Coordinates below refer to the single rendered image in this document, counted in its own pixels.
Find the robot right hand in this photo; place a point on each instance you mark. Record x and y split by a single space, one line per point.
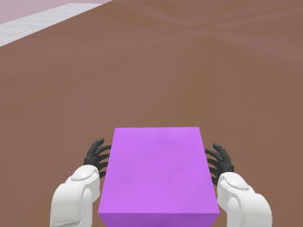
223 164

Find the robot left forearm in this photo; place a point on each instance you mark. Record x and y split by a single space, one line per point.
72 202

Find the carton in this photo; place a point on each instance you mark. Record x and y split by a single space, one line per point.
158 177

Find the robot left hand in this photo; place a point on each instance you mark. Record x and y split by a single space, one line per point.
93 156

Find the robot right forearm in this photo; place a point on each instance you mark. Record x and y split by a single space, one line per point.
244 207

